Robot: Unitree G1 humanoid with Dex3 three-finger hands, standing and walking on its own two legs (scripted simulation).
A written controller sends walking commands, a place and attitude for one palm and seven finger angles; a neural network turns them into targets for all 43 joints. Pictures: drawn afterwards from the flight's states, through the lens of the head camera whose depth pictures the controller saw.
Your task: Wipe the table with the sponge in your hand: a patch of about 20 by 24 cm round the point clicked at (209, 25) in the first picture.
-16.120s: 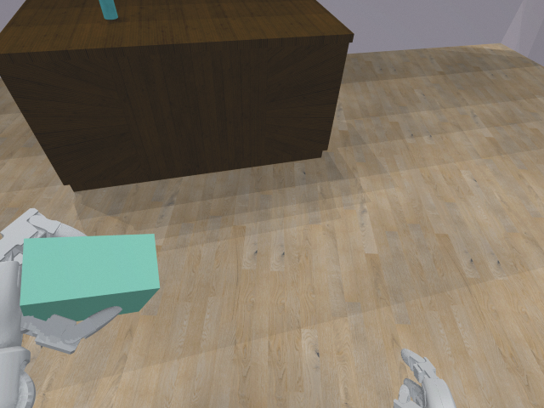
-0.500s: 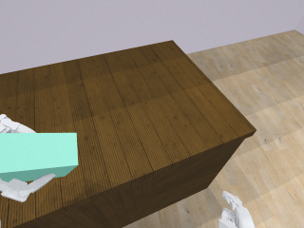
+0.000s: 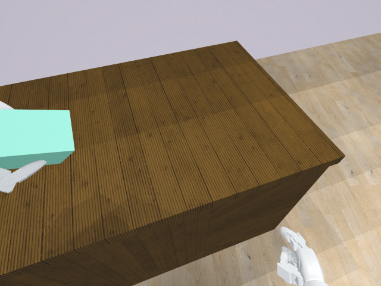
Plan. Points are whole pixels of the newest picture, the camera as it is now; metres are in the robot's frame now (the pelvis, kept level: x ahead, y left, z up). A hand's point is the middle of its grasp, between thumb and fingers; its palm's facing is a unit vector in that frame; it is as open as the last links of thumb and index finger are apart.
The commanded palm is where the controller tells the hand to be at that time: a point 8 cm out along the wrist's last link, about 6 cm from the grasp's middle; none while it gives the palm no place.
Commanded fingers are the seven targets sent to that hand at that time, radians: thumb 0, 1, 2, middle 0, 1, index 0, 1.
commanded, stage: come to a stop and stand still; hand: left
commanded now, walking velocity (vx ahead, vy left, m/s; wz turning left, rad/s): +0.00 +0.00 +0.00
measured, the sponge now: (36, 141) +0.27 +0.28 +0.20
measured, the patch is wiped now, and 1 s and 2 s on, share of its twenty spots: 0.00 0.00 0.00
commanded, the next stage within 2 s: look again from close up in 1.44 s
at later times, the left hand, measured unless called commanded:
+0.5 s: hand out of the picture +0.18 +0.32 +0.19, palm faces +0.45 -0.80 -0.40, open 10.3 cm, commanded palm +0.13 +0.35 +0.18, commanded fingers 0.00 0.10 1.30 -1.20 -1.60 -1.20 -1.60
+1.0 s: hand (24, 173) +0.23 +0.29 +0.16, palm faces +0.37 -0.83 -0.42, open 10.3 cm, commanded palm +0.17 +0.32 +0.18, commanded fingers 0.00 0.10 1.30 -1.20 -1.60 -1.20 -1.60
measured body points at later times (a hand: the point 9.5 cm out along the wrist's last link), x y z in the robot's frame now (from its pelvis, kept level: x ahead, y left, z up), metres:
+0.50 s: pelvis -0.02 +0.06 +0.00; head -0.02 +0.08 +0.45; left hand +0.15 +0.36 +0.21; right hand +0.15 -0.14 -0.07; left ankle +0.03 +0.11 -0.74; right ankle +0.03 -0.07 -0.74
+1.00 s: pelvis +0.01 +0.04 +0.00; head +0.03 +0.06 +0.45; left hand +0.20 +0.33 +0.19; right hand +0.20 -0.18 -0.07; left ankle +0.03 +0.11 -0.74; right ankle +0.03 -0.07 -0.74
